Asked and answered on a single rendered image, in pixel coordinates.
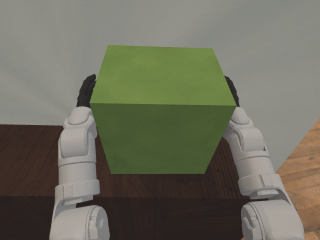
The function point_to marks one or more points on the robot left hand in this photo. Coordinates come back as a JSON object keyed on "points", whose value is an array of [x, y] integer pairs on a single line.
{"points": [[86, 91]]}

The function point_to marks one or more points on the left robot forearm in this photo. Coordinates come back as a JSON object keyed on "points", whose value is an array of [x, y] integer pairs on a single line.
{"points": [[77, 177]]}

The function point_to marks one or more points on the right robot forearm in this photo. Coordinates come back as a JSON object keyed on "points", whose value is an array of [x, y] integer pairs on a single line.
{"points": [[257, 177]]}

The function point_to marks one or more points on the pedestal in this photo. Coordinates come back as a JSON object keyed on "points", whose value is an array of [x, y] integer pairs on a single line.
{"points": [[138, 206]]}

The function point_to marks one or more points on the robot left upper arm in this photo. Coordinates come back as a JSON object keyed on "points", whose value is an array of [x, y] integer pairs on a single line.
{"points": [[82, 223]]}

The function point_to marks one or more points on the carton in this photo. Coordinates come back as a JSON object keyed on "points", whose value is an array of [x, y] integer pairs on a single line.
{"points": [[160, 110]]}

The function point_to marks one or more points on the robot right hand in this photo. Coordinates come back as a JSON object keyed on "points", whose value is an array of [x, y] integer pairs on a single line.
{"points": [[233, 90]]}

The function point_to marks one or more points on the robot right upper arm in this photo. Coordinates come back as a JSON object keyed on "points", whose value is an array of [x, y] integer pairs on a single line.
{"points": [[270, 220]]}

